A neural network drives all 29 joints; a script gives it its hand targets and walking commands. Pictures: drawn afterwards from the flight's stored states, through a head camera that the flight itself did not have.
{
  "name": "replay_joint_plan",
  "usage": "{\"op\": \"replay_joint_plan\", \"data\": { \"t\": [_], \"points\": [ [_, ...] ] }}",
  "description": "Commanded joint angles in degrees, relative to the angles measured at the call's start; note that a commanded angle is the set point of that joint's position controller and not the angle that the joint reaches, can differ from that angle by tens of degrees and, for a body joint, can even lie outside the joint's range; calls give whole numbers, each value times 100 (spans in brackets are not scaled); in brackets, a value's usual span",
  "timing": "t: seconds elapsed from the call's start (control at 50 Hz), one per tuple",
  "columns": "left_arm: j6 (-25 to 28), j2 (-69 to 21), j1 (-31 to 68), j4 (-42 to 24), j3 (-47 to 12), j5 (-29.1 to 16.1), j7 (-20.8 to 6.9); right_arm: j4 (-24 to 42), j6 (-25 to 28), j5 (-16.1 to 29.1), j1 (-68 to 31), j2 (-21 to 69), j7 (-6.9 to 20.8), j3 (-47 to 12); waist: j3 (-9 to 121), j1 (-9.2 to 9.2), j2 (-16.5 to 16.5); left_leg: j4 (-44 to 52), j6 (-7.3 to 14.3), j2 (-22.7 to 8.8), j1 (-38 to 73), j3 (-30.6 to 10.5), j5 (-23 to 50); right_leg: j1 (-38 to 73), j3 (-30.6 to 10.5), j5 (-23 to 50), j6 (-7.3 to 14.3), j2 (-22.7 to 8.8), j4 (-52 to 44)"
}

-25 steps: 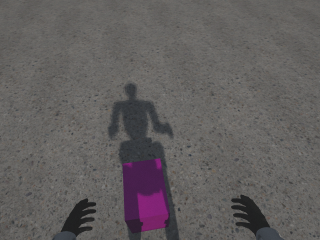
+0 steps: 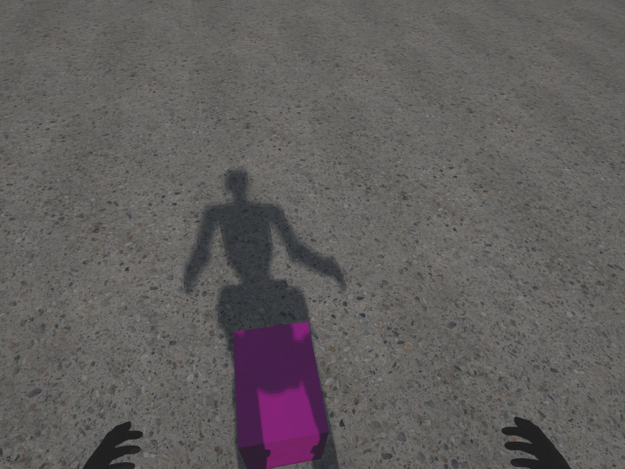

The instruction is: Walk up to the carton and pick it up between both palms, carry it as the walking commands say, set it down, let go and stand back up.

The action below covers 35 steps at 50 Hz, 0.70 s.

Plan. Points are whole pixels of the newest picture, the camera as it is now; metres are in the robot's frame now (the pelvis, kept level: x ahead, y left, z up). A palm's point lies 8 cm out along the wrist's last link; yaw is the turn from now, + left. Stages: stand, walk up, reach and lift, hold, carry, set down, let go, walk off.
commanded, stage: stand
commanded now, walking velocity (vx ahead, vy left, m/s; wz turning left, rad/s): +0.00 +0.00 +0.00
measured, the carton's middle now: (278, 397) +0.41 +0.08 -0.63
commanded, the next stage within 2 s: none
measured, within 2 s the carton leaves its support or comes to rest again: neither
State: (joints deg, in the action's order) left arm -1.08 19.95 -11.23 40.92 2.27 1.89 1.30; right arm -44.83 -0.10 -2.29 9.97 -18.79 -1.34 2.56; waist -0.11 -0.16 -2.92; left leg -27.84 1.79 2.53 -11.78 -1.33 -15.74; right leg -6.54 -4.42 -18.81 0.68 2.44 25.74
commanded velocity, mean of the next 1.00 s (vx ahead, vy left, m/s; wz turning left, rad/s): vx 0.00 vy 0.00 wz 0.00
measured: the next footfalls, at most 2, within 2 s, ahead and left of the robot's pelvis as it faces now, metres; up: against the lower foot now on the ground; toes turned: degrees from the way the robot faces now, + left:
none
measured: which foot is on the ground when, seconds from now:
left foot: down 0.00-1.00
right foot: down 0.00-1.00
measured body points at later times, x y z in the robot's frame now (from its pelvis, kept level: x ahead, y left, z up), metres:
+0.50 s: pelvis -0.01 +0.01 +0.01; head -0.01 +0.03 +0.45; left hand +0.11 +0.31 -0.11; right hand +0.11 -0.30 -0.09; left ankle -0.01 +0.10 -0.74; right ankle -0.06 -0.12 -0.74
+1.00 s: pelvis -0.02 +0.01 +0.01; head -0.03 +0.02 +0.46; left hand +0.08 +0.32 -0.11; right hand +0.08 -0.31 -0.10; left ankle -0.01 +0.10 -0.74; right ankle -0.06 -0.12 -0.74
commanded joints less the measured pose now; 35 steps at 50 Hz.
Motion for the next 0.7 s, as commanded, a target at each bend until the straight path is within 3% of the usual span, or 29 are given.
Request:
{"op": "replay_joint_plan", "data": {
  "t": [0.0,0.2,0.68],
  "points": [
    [115,748,161,-220,136,-11,33,180,97,13,-208,-900,-27,182,350,12,383,361,-43,-728,475,-667,2109,-124,-376,1764,-75,-551,-242],
    [147,855,224,228,47,-43,61,-267,115,55,-365,-1000,-24,140,306,4,283,491,-51,-762,680,-674,2279,-88,-421,1810,-52,-616,-360],
    [212,1087,348,1026,-68,-56,28,-1041,134,134,-588,-1204,24,47,-2,-9,277,987,-18,-829,656,-744,1378,-44,-585,1274,1,-736,-846]
  ]
}}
